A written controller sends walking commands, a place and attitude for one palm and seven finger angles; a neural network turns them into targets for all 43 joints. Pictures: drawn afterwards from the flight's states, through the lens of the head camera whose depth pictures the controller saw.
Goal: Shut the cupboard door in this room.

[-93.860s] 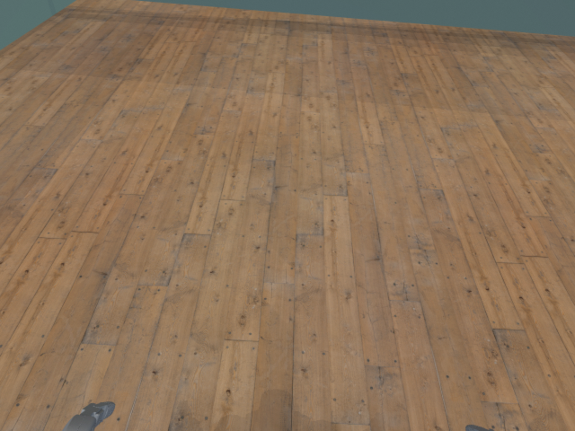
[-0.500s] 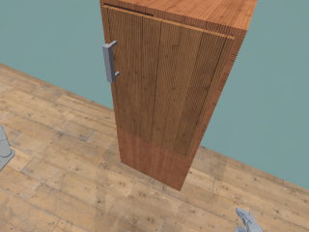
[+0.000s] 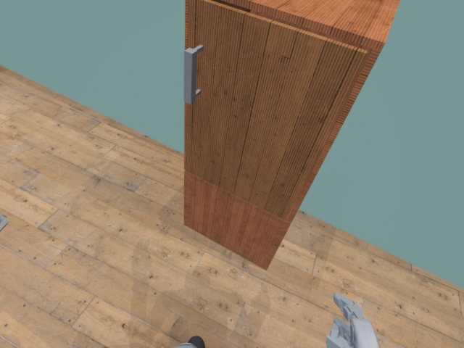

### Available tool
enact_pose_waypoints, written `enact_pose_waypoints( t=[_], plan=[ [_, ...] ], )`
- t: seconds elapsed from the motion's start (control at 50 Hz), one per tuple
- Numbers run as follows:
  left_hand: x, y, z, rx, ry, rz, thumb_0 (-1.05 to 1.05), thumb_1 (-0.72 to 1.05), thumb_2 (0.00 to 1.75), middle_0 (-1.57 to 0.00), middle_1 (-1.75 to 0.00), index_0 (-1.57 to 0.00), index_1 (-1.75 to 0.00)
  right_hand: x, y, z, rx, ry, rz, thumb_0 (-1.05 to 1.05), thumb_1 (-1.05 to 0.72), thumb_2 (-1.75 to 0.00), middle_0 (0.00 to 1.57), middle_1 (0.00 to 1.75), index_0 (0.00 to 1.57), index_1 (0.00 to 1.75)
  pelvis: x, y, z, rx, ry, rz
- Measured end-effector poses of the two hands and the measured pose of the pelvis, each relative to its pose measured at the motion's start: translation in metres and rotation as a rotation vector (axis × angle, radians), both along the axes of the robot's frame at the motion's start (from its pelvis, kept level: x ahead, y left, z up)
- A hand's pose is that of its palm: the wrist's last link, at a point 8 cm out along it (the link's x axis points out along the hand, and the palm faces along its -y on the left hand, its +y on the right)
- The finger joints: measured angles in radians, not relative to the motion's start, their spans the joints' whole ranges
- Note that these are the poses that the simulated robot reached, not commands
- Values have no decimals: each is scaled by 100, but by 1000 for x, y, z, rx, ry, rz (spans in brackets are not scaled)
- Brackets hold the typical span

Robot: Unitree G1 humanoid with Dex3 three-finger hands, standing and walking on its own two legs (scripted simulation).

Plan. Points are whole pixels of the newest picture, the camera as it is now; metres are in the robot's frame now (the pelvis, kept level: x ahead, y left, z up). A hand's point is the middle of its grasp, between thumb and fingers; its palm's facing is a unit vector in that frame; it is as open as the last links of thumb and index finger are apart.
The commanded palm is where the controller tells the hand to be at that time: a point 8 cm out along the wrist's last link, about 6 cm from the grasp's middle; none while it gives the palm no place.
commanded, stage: step back with the hand held close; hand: left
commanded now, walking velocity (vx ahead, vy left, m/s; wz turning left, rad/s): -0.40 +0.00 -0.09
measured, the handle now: (194, 74) +0.73 +0.18 +0.10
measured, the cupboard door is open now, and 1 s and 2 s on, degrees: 0 0 0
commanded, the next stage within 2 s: stop stepping back and stand still in 0.02 s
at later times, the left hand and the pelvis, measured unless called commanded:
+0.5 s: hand out of the picture +0.02 +0.31 +0.20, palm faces +0.53 -0.79 -0.30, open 7.4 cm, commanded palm +0.01 +0.32 +0.19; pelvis -0.15 +0.03 -0.02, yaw -4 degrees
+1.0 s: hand out of the picture -0.06 +0.31 +0.20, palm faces +0.50 -0.70 -0.50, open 7.4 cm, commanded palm -0.09 +0.33 +0.19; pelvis -0.25 +0.04 +0.00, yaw -3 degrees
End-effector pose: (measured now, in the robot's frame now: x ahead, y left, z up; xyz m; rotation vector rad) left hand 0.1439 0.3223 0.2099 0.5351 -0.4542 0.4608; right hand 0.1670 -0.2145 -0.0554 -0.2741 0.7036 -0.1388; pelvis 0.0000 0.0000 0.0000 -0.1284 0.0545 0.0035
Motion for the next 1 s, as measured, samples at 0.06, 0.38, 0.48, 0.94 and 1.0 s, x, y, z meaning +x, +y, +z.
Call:
enact_pose_waypoints(
  t=[0.06,0.38,0.48,0.94,1.0],
  plan=[
    [-10,-7,-9,-75,9,-23,1,89,90,-21,-30,-21,-30,-10,8,5,17,-28,37,1,-90,-90,20,30,20,30,-23,-3,2,5,29,-25],
    [-110,-16,10,89,-96,-171,1,88,90,-22,-31,-22,-31,-192,-30,-31,-26,5,-179,1,-90,-90,20,30,20,30,-135,8,-29,22,-136,32],
    [-161,19,0,15,-108,-55,1,89,90,-21,-30,-22,-31,-249,-23,-32,-55,145,-204,1,-90,-90,20,30,20,30,-147,22,-18,80,-113,-64],
    [-235,12,22,166,157,-11,1,89,90,-21,-31,-22,-31,-283,30,-33,111,48,-77,1,-90,-90,21,30,20,30,-247,38,0,144,-50,-48],
    [-251,21,8,51,175,78,1,89,90,-21,-30,-22,-31,-286,13,-41,88,99,-71,1,-90,-90,21,30,20,30,-249,37,4,150,-66,-52]
  ],
)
